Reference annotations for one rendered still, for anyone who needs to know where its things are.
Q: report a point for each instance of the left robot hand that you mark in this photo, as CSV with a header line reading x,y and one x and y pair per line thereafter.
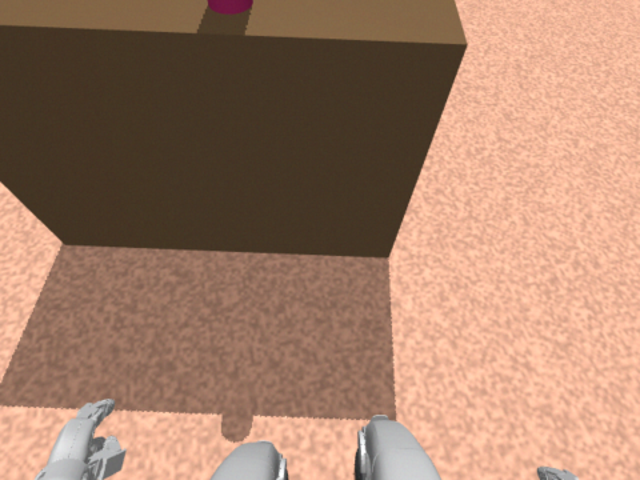
x,y
103,457

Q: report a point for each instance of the left robot arm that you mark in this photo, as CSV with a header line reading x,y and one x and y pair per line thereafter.
x,y
64,469

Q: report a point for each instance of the bottle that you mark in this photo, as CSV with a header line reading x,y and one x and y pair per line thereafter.
x,y
230,6

